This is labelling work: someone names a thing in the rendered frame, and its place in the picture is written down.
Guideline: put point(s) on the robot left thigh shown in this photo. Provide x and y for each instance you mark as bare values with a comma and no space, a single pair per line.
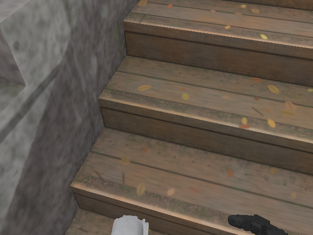
130,225

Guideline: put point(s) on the robot right hand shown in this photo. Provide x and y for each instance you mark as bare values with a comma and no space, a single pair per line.
256,224

